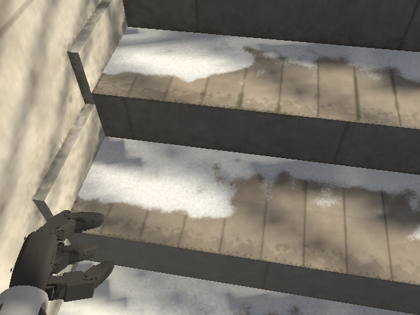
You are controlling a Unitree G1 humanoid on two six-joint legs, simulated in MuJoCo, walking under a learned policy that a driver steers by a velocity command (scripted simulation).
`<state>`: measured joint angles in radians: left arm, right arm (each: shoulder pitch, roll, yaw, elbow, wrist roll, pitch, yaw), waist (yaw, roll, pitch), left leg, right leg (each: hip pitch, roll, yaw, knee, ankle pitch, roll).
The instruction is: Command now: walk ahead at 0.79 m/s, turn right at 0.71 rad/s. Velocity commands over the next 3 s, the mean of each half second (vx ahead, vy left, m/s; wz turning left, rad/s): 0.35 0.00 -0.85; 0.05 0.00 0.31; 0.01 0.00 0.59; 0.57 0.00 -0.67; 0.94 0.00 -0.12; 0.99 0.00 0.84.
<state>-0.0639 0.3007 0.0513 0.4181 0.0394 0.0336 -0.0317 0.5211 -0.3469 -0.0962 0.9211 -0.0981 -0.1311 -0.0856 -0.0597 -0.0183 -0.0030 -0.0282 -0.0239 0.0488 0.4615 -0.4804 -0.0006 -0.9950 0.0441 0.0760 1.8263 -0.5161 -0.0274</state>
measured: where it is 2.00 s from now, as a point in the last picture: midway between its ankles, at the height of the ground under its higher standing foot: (262, 187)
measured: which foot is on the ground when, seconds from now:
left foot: down 0.00-0.08, up 0.10-0.36, down 0.38-0.82, up 0.84-1.00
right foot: up 0.00-0.06, down 0.08-0.34, up 0.36-0.72, down 0.74-1.00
